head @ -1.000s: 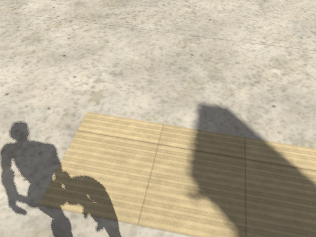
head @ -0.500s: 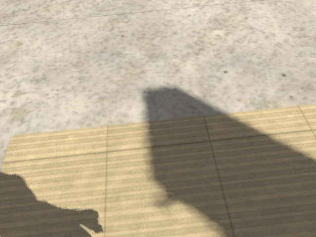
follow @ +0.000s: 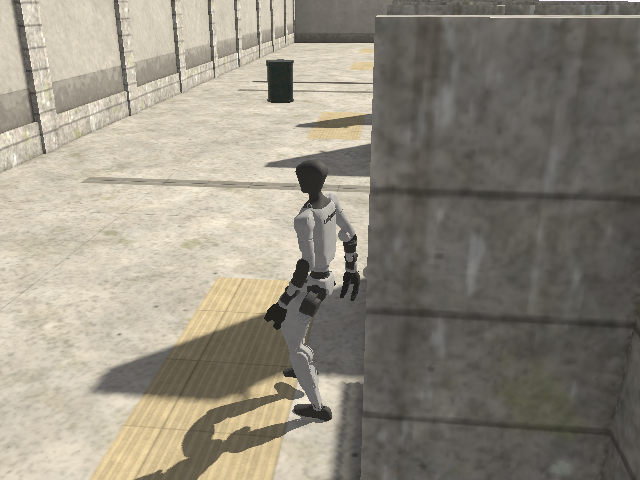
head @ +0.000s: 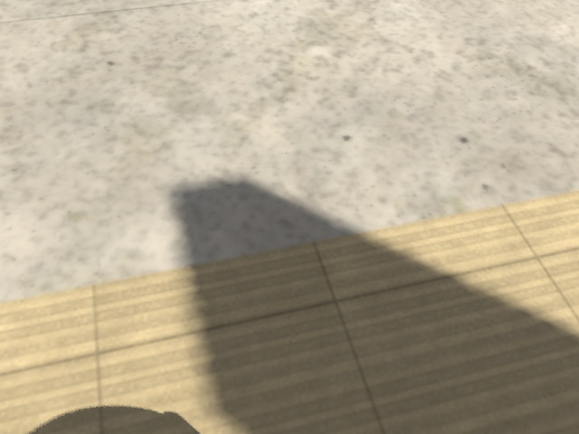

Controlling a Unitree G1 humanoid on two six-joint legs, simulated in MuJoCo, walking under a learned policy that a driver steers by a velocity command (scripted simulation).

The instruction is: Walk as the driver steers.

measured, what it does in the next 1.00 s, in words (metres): walks ahead: right foot, then left foot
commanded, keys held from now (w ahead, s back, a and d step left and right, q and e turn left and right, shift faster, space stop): w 0.02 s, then no key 0.98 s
